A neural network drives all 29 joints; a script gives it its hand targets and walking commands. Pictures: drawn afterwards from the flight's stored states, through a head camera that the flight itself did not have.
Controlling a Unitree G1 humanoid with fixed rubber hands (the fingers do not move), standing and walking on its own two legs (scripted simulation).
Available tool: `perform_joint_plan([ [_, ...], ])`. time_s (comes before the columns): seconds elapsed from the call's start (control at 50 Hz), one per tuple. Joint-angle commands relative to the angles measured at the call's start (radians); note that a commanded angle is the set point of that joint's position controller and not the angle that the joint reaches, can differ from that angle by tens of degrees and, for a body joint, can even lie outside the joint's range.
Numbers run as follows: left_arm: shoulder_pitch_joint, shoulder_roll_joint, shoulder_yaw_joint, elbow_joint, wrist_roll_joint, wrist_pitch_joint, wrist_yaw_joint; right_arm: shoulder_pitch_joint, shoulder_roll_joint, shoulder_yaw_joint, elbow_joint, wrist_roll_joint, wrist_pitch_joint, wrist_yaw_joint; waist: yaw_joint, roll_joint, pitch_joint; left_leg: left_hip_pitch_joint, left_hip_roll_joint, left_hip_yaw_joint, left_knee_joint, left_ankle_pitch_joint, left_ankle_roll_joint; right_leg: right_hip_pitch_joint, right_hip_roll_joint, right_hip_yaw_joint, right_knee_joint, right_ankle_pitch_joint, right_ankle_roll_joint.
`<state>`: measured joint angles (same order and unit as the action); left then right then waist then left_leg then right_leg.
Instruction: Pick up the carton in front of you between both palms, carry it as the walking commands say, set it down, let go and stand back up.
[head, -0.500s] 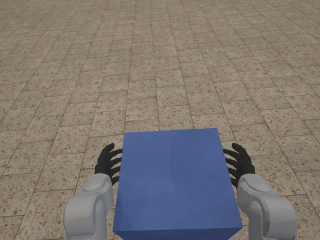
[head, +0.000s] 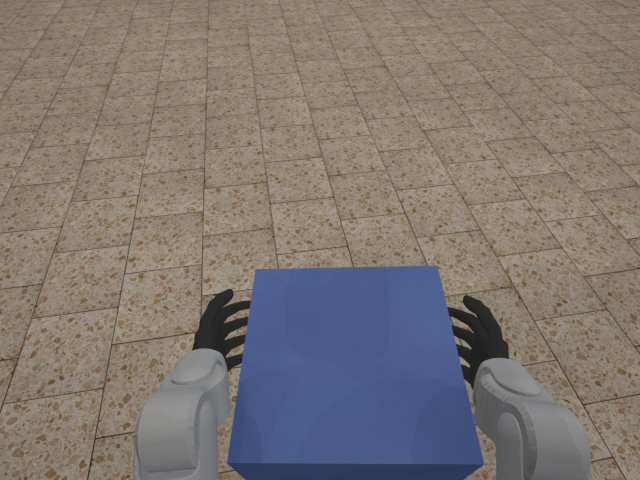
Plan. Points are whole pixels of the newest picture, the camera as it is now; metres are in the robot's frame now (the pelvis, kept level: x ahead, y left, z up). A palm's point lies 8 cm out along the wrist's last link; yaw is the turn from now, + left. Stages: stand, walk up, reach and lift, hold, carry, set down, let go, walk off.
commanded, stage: carry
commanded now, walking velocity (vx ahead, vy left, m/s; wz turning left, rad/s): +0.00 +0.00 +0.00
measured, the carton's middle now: (347, 392) +0.22 -0.01 -0.01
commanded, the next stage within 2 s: none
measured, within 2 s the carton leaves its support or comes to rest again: neither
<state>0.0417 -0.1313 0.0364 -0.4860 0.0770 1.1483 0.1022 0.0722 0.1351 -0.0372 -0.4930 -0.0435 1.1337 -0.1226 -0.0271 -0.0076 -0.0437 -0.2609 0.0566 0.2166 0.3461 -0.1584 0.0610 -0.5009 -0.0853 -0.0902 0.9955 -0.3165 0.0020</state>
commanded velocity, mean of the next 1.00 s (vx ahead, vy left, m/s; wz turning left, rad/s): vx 0.00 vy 0.00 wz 0.00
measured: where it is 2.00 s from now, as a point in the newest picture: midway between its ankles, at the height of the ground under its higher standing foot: outside the picture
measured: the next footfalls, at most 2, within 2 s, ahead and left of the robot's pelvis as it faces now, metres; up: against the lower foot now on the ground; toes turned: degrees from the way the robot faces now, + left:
right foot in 0.20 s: +0.27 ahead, -0.13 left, +0.00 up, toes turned +23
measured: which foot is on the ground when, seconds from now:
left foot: down 0.00-1.00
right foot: up 0.00-0.18, down 0.20-1.00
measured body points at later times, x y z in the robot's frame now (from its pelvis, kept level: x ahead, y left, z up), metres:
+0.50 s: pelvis +0.19 -0.03 -0.02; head +0.19 -0.04 +0.43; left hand +0.44 +0.14 +0.07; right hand +0.45 -0.17 +0.07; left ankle +0.07 +0.08 -0.75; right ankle +0.23 -0.11 -0.75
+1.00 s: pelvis +0.18 -0.02 -0.02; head +0.16 -0.02 +0.43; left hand +0.43 +0.15 +0.04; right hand +0.45 -0.15 +0.04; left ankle +0.07 +0.08 -0.75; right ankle +0.23 -0.12 -0.75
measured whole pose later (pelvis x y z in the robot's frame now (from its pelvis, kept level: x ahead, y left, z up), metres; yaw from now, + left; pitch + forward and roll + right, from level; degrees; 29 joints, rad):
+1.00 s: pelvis +0.18 -0.02 -0.02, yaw +4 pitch +2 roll -1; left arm -0.07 -0.13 0.07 -0.26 0.13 1.07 0.07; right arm -0.05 0.13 -0.06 -0.27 -0.13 1.08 -0.09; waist 0.00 0.01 -0.10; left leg -0.11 0.06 0.14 0.51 -0.43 -0.01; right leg -0.37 -0.07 -0.22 0.55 -0.22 -0.04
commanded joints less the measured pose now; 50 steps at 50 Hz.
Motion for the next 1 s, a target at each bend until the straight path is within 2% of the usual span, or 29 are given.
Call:
perform_joint_plan([
  [0.0, -0.284, -0.896, -0.670, -0.085, -0.244, -0.045, -0.110, -0.349, 0.853, 0.655, -0.112, 0.275, -0.031, 0.164, 0.023, 0.167, -0.266, 0.273, 0.217, -0.116, -0.088, 0.595, 0.036, -0.007, 0.016, -0.033, -0.180, 0.067, 0.015],
  [0.08, -0.302, -0.840, -0.691, -0.160, -0.265, -0.040, -0.097, -0.309, 0.794, 0.644, -0.142, 0.262, -0.031, 0.152, 0.015, 0.208, -0.221, 0.265, 0.191, -0.037, -0.061, 0.655, 0.031, 0.043, 0.044, -0.081, -0.397, 0.212, 0.020],
  [0.12, -0.318, -0.792, -0.687, -0.193, -0.286, -0.025, -0.093, -0.310, 0.758, 0.638, -0.169, 0.256, -0.021, 0.136, 0.011, 0.192, -0.219, 0.257, 0.182, -0.023, -0.023, 0.582, 0.018, 0.105, 0.049, -0.098, -0.464, 0.291, 0.021],
  [0.16, -0.310, -0.737, -0.666, -0.196, -0.293, -0.003, -0.088, -0.319, 0.713, 0.629, -0.178, 0.245, -0.001, 0.116, 0.023, 0.136, -0.205, 0.203, 0.161, 0.002, 0.072, 0.451, -0.019, 0.236, 0.047, -0.125, -0.614, 0.433, 0.024],
  [0.18, -0.306, -0.701, -0.649, -0.194, -0.291, 0.010, -0.085, -0.323, 0.684, 0.622, -0.176, 0.237, 0.011, 0.105, 0.026, 0.099, -0.197, 0.152, 0.140, -0.001, 0.119, 0.367, -0.049, 0.322, 0.022, -0.110, -0.676, 0.516, 0.026],
  [0.2, -0.305, -0.658, -0.628, -0.188, -0.290, 0.024, -0.080, -0.322, 0.651, 0.612, -0.166, 0.226, 0.025, 0.093, 0.028, 0.041, -0.217, 0.055, 0.122, -0.018, 0.174, 0.194, -0.083, 0.455, -0.079, -0.020, -0.639, 0.756, 0.024],
  [0.22, -0.314, -0.639, -0.616, -0.169, -0.288, 0.036, -0.075, -0.332, 0.634, 0.615, -0.177, 0.235, 0.042, 0.081, 0.023, -0.099, -0.277, -0.029, 0.067, -0.063, 0.251, -0.110, -0.109, 0.606, -0.217, 0.111, -0.553, 1.095, -0.070],
  [0.24, -0.284, -0.636, -0.598, -0.138, -0.294, 0.041, -0.070, -0.325, 0.613, 0.616, -0.192, 0.245, 0.060, 0.076, 0.031, -0.191, -0.338, -0.056, 0.042, -0.097, 0.272, -0.299, -0.112, 0.639, -0.271, 0.198, -0.571, 1.054, -0.152],
  [0.26, -0.278, -0.647, -0.587, -0.130, -0.294, 0.046, -0.070, -0.346, 0.621, 0.623, -0.193, 0.253, 0.069, 0.075, 0.029, -0.188, -0.332, -0.051, 0.041, -0.115, 0.260, -0.337, -0.108, 0.598, -0.268, 0.211, -0.615, 0.957, -0.171],
  [0.28, -0.290, -0.670, -0.580, -0.118, -0.293, 0.050, -0.073, -0.371, 0.644, 0.629, -0.182, 0.259, 0.075, 0.077, 0.027, -0.167, -0.332, -0.034, 0.038, -0.129, 0.204, -0.353, -0.101, 0.578, -0.248, 0.197, -0.634, 0.867, -0.161],
  [0.32, -0.308, -0.715, -0.577, -0.105, -0.289, 0.051, -0.081, -0.405, 0.697, 0.637, -0.172, 0.266, 0.076, 0.086, 0.023, -0.132, -0.316, 0.064, 0.047, -0.130, 0.024, -0.185, -0.100, 0.503, -0.171, 0.100, -0.620, 0.701, -0.093],
  [0.34, -0.318, -0.733, -0.578, -0.103, -0.291, 0.048, -0.085, -0.413, 0.717, 0.641, -0.170, 0.267, 0.075, 0.091, 0.027, -0.113, -0.315, 0.098, 0.061, -0.139, 0.010, -0.108, -0.103, 0.469, -0.143, 0.069, -0.605, 0.630, -0.072],
  [0.36, -0.347, -0.745, -0.583, -0.118, -0.295, 0.048, -0.091, -0.429, 0.736, 0.644, -0.165, 0.265, 0.071, 0.095, 0.027, -0.053, -0.305, 0.080, 0.091, -0.148, 0.040, -0.015, -0.105, 0.470, -0.120, 0.026, -0.569, 0.635, -0.061],
  [0.4, -0.371, -0.763, -0.596, -0.118, -0.303, 0.047, -0.093, -0.441, 0.747, 0.639, -0.156, 0.267, 0.070, 0.100, 0.028, -0.018, -0.307, 0.104, 0.097, -0.132, 0.095, 0.135, -0.106, 0.448, -0.103, 0.018, -0.510, 0.748, -0.063],
  [0.48, -0.357, -0.760, -0.602, -0.112, -0.296, 0.049, -0.088, -0.411, 0.744, 0.621, -0.128, 0.262, 0.068, 0.100, 0.027, 0.007, -0.331, 0.097, 0.091, -0.126, 0.138, 0.242, -0.104, 0.452, -0.103, 0.010, -0.444, 0.853, -0.071],
  [0.54, -0.372, -0.768, -0.611, -0.118, -0.298, 0.048, -0.087, -0.413, 0.749, 0.615, -0.124, 0.259, 0.066, 0.101, 0.026, 0.016, -0.321, 0.106, 0.093, -0.126, 0.141, 0.285, -0.103, 0.422, -0.094, -0.002, -0.428, 0.826, -0.068],
  [0.64, -0.388, -0.764, -0.619, -0.107, -0.294, 0.043, -0.093, -0.424, 0.744, 0.613, -0.111, 0.252, 0.058, 0.108, 0.025, 0.044, -0.294, 0.134, 0.113, -0.131, 0.145, 0.382, -0.092, 0.355, -0.076, -0.023, -0.413, 0.661, -0.055],
  [0.7, -0.400, -0.749, -0.619, -0.074, -0.280, 0.034, -0.105, -0.435, 0.728, 0.613, -0.082, 0.239, 0.047, 0.119, 0.025, 0.045, -0.274, 0.124, 0.117, -0.133, 0.142, 0.367, -0.084, 0.342, -0.075, -0.026, -0.418, 0.603, -0.051],
  [0.78, -0.417, -0.708, -0.595, 0.001, -0.242, 0.006, -0.128, -0.462, 0.691, 0.596, -0.014, 0.211, 0.020, 0.141, 0.026, 0.031, -0.251, 0.102, 0.112, -0.135, 0.125, 0.271, -0.076, 0.342, -0.083, -0.018, -0.435, 0.569, -0.049],
  [0.9, -0.469, -0.687, -0.550, 0.109, -0.207, -0.073, -0.159, -0.510, 0.675, 0.556, 0.096, 0.175, -0.057, 0.170, 0.029, 0.023, -0.220, 0.067, 0.105, -0.141, 0.087, 0.112, -0.063, 0.341, -0.087, -0.004, -0.471, 0.468, -0.048],
  [0.98, -0.489, -0.680, -0.515, 0.192, -0.178, -0.131, -0.176, -0.533, 0.672, 0.525, 0.179, 0.145, -0.117, 0.187, 0.030, 0.021, -0.214, 0.052, 0.102, -0.145, 0.071, 0.054, -0.057, 0.341, -0.088, 0.000, -0.488, 0.419, -0.045],
])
